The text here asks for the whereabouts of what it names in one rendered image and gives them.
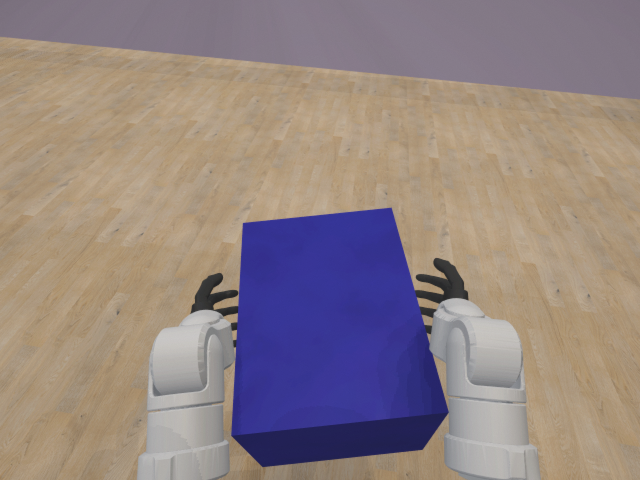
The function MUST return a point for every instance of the robot right forearm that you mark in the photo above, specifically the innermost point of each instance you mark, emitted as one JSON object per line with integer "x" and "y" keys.
{"x": 488, "y": 433}

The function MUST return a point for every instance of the right robot hand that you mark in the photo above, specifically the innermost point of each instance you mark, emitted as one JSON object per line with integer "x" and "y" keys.
{"x": 453, "y": 287}

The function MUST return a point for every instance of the left robot hand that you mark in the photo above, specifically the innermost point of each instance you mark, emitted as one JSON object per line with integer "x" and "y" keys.
{"x": 205, "y": 301}

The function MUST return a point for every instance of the robot left forearm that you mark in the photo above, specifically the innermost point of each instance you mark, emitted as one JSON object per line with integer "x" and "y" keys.
{"x": 185, "y": 439}

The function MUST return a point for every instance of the carton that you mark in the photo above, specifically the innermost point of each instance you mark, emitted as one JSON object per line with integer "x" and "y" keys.
{"x": 332, "y": 355}

